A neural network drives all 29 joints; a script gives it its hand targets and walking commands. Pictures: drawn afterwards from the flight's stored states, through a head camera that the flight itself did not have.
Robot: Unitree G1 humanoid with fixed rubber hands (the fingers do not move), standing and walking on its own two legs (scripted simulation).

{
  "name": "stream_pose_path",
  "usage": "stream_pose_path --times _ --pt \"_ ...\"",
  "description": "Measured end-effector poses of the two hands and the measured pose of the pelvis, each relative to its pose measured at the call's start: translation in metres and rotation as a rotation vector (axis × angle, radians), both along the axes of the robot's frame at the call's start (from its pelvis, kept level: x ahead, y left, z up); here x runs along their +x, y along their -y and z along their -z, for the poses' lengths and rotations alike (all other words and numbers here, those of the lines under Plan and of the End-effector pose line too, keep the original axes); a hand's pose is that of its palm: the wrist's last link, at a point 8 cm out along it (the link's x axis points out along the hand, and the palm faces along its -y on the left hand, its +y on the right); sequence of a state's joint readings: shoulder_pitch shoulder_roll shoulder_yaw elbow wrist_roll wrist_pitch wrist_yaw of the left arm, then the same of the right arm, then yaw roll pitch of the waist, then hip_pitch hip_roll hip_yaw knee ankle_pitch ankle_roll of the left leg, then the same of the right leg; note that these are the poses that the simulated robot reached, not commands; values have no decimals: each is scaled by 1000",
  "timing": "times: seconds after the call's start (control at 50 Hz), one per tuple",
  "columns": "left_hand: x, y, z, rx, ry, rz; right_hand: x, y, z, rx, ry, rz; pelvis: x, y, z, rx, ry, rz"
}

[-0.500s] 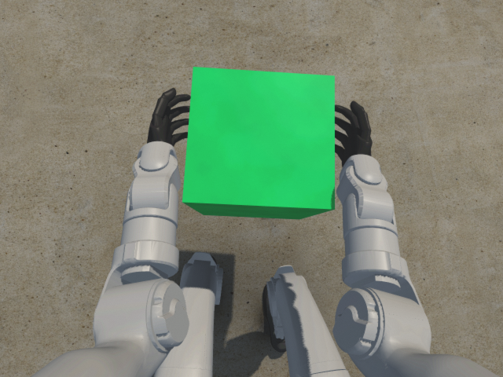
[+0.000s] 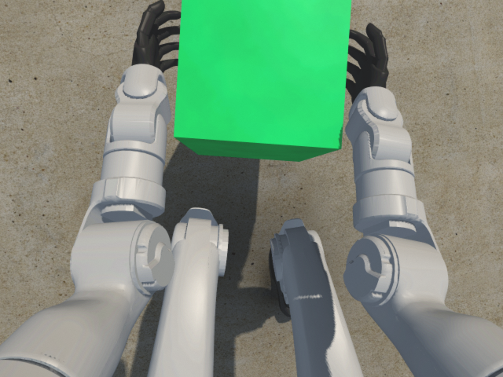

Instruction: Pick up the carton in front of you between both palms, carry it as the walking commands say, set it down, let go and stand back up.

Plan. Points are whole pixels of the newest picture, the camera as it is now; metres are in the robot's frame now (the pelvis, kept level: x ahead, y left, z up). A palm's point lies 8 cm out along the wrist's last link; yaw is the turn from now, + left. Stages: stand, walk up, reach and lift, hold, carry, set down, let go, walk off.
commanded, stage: set down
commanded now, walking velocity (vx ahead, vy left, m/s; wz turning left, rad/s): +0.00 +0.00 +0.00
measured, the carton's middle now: (256, 92) +0.50 +0.03 -0.20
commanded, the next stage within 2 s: none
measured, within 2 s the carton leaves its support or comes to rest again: rests again in 1.62 s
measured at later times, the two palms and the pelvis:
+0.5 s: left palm (166, 75) +0.53 +0.19 -0.25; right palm (327, 98) +0.52 -0.11 -0.25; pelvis -0.01 +0.00 -0.09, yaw -3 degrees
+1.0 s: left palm (166, 82) +0.53 +0.19 -0.28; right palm (325, 102) +0.52 -0.11 -0.28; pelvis -0.02 +0.00 -0.11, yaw -4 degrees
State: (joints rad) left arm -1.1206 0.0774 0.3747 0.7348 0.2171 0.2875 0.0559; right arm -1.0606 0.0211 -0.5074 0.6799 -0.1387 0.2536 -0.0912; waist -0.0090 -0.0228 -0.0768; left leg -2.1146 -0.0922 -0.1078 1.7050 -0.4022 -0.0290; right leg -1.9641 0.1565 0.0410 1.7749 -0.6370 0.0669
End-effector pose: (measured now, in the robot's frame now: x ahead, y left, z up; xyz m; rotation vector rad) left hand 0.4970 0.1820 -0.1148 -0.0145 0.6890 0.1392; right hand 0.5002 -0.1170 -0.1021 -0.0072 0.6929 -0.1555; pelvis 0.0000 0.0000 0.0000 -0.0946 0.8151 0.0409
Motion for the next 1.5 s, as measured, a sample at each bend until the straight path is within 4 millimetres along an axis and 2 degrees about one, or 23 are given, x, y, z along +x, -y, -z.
stream_pose_path --times 0.38,0.52,0.64,0.82,1.2,1.5 --pt "28 -7 118 39 -39 31 23 -6 123 -2 -39 -10 -11 4 76 0 40 41" --pt "35 -6 142 55 -57 43 25 -4 155 12 -55 -5 -8 2 92 21 80 72" --pt "40 -5 147 58 -48 37 28 -4 164 20 -43 -9 -7 3 102 34 97 91" --pt "28 -7 160 54 -78 42 21 -4 174 23 -65 -28 -13 5 108 44 130 102" --pt "30 -12 164 21 -63 93 23 0 177 46 -46 -79 -23 2 118 43 208 105" --pt "40 -13 170 -13 -29 98 33 2 182 70 -4 -99 -19 0 121 46 216 106"
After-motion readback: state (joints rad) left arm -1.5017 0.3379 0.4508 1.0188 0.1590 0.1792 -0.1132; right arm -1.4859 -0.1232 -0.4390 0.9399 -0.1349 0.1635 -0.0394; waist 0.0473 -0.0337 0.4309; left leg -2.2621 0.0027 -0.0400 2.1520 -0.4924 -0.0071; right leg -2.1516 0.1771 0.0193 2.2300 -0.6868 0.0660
